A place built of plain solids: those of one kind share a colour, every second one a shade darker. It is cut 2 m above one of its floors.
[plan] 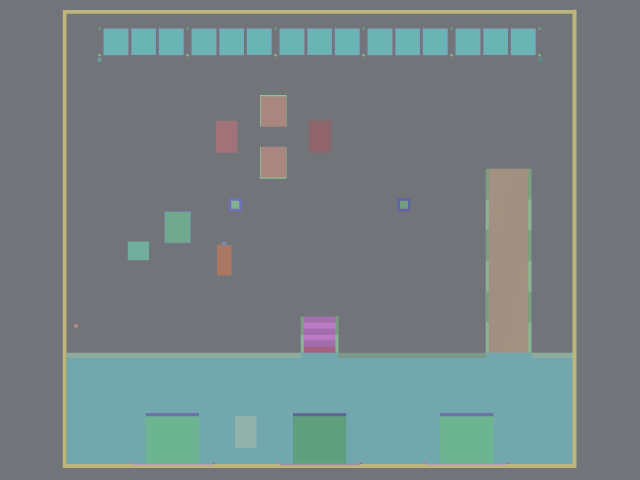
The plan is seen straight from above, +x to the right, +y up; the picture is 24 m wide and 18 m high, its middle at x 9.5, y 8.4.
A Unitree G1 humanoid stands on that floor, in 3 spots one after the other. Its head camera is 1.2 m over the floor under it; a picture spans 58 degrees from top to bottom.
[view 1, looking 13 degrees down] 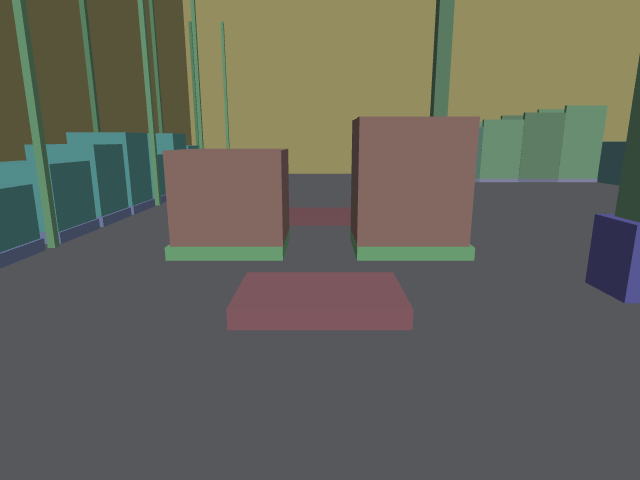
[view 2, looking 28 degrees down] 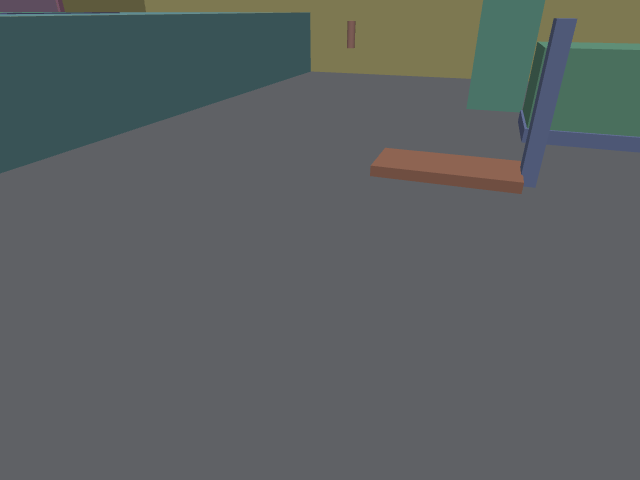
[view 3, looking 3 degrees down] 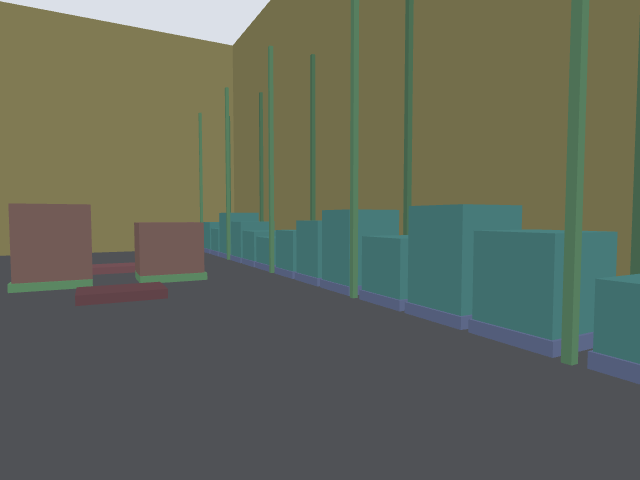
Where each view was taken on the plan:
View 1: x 3.00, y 12.27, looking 0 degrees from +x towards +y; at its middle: ground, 5.33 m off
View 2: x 9.49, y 7.84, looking -160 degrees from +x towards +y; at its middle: ground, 2.56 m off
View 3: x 16.57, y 11.87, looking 152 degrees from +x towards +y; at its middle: rack_load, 7.54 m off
